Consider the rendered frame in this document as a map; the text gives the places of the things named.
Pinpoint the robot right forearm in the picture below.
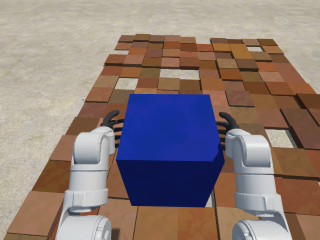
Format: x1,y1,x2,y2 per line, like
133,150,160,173
225,128,293,240

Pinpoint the robot right upper arm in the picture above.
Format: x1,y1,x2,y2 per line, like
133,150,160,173
232,219,291,240

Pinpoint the carton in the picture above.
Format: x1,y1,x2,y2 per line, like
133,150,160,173
116,94,225,208

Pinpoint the right robot hand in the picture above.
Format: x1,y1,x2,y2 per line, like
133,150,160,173
216,112,240,151

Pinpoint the left robot hand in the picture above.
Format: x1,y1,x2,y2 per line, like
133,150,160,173
100,110,125,148

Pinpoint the robot left upper arm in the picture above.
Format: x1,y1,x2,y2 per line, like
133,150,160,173
56,215,112,240

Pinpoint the robot left forearm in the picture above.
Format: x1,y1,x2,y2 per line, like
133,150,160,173
55,126,115,240

